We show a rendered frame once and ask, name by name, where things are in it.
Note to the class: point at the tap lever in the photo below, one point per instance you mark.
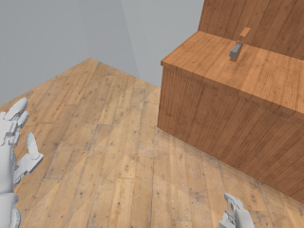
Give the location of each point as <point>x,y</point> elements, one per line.
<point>234,51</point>

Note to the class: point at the right robot hand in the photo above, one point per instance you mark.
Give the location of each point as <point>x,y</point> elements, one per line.
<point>240,219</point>

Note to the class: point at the robot left forearm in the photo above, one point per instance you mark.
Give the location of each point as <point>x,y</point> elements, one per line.
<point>10,216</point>

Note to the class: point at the left robot hand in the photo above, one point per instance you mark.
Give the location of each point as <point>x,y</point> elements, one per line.
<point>10,125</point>

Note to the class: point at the counter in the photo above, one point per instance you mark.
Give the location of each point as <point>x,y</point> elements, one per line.
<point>247,111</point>

